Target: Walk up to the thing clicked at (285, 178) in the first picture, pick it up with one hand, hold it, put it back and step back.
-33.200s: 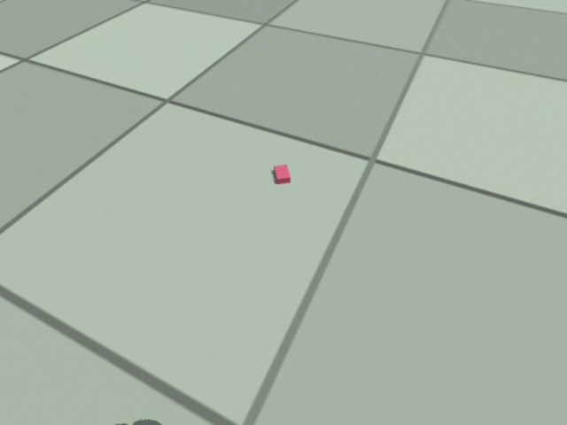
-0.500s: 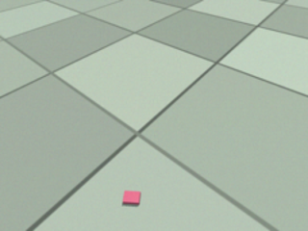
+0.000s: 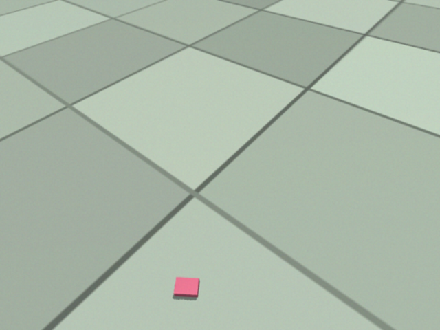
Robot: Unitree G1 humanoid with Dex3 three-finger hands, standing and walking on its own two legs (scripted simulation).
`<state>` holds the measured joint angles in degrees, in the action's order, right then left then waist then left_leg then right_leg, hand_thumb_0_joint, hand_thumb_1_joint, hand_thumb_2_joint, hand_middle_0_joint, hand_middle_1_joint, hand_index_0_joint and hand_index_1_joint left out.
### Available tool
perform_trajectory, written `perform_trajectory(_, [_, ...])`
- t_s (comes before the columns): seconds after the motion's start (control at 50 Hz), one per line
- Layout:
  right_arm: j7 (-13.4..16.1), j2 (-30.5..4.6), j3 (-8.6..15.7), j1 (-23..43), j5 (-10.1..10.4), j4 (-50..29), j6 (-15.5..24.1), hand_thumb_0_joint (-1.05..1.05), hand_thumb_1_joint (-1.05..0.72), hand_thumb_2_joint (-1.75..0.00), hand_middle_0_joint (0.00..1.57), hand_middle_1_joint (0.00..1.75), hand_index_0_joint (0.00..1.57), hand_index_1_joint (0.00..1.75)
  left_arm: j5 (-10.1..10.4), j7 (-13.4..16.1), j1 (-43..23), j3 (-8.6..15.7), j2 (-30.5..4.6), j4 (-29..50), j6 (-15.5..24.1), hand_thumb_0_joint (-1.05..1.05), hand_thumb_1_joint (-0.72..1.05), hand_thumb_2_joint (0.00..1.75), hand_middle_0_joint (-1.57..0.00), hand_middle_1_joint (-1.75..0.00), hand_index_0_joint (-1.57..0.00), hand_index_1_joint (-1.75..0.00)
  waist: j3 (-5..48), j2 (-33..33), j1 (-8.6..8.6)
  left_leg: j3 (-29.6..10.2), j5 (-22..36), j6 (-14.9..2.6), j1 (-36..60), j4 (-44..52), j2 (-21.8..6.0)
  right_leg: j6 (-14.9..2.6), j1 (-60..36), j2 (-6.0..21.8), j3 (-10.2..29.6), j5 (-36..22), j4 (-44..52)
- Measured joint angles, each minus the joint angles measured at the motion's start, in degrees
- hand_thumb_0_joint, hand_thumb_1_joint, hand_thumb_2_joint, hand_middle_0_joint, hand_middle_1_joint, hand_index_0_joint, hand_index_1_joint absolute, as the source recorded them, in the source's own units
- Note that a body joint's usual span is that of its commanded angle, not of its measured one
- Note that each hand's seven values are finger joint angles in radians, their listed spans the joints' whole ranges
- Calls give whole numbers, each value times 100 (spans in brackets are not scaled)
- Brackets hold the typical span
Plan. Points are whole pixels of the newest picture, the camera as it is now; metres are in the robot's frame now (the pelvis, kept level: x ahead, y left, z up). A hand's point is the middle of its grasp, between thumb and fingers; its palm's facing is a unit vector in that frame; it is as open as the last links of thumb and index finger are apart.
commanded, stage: stand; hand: left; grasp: from above
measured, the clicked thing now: (187, 287) +0.42 +0.20 -0.76
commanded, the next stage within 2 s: step back in 0.96 s
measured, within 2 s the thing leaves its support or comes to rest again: neither
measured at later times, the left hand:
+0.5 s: hand out of the picture +0.00 +0.18 -0.18, palm faces +0.04 -0.98 -0.21, open 7.4 cm
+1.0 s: hand out of the picture +0.02 +0.23 -0.17, palm faces +0.03 -0.96 -0.29, open 7.4 cm
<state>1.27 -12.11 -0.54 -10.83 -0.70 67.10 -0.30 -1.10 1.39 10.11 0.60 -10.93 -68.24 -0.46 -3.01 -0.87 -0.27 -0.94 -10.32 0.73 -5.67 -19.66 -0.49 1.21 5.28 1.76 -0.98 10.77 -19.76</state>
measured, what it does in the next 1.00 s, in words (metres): stands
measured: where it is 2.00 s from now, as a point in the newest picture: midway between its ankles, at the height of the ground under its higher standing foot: outside the picture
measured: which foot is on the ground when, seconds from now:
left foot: down 0.00-1.00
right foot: down 0.00-1.00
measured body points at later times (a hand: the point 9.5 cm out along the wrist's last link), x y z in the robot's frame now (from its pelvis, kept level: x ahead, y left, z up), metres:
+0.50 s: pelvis +0.00 +0.00 +0.00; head +0.00 +0.00 +0.45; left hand +0.00 +0.23 -0.16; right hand +0.00 -0.22 -0.17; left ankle +0.01 +0.13 -0.75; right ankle +0.00 -0.13 -0.75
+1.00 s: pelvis -0.01 +0.00 +0.00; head +0.00 +0.00 +0.44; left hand +0.02 +0.28 -0.15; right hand +0.01 -0.27 -0.15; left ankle +0.01 +0.13 -0.75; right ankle +0.00 -0.13 -0.75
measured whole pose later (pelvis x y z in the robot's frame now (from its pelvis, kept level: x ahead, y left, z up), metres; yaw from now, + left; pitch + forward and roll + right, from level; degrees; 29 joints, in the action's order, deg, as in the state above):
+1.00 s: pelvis -0.01 +0.00 +0.00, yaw +0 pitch -3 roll +0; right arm 0.6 -15.5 1.8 -12.3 -0.7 63.0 -0.4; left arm -0.8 0.7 11.9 2.8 -15.2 -63.8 -0.2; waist -4.7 -0.4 0.2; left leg -0.8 -11.6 0.6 -9.2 -24.1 -0.6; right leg 1.1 8.8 1.6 -0.7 11.7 -23.9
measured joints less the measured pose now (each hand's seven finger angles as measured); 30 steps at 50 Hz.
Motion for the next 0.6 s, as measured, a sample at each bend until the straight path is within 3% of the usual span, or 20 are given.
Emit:
perform_trajectory(0.24, [59, 195, 56, -174, -13, 111, 17, 1, -91, -90, 20, 30, 20, 30, -21, 65, 216, 41, 193, -119, 12, 1, 90, 90, -20, -30, -20, -30, -13, 26, 3, 15, -99, -14, -1, -74, -7, 6, -17, -7, 14, 66, -22])
perform_trajectory(0.6, [73, 252, 131, -384, -47, -35, 14, 1, -91, -90, 20, 30, 20, 30, -36, 48, 382, 120, 186, -13, -19, 1, 90, 90, -20, -30, -20, -30, -25, 52, 15, 44, -115, -30, -62, -205, 18, 21, 79, 19, 49, 102, -209])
